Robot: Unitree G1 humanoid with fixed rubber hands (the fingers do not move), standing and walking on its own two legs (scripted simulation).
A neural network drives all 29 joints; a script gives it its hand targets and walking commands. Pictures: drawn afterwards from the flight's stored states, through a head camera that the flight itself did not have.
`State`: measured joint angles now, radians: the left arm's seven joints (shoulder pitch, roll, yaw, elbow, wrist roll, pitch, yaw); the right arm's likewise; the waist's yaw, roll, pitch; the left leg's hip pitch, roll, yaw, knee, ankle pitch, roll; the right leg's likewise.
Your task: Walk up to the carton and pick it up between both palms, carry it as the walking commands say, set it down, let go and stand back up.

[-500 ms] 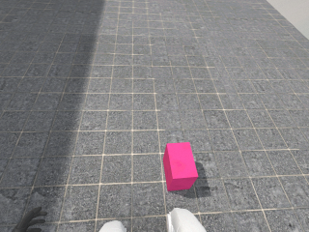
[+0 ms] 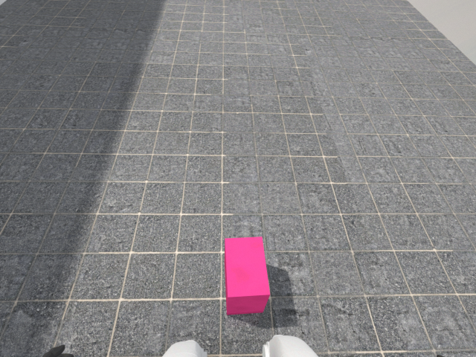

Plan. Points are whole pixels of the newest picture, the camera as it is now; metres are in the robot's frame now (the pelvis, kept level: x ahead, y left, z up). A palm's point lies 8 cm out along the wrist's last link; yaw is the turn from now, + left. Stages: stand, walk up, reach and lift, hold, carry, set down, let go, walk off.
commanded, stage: walk up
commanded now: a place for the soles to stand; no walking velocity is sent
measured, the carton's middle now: (244, 276) +0.47 -0.03 -0.63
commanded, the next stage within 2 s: reach and lift in 1.76 s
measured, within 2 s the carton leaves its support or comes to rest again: neither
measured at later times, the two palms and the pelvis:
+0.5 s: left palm out of the picture +0.09 +0.29 -0.06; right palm (452, 346) +0.15 -0.36 -0.08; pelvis +0.02 -0.05 +0.01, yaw +7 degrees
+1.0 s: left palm out of the picture +0.09 +0.30 -0.06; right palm (433, 314) +0.20 -0.33 -0.06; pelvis +0.04 -0.03 +0.04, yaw +9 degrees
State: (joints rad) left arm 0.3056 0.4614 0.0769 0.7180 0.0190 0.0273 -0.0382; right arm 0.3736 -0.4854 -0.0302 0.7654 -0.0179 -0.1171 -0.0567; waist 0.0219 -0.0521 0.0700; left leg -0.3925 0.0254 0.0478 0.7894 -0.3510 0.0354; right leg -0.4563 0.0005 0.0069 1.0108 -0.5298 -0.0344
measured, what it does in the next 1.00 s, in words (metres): steps on the spot: right foot, then left foot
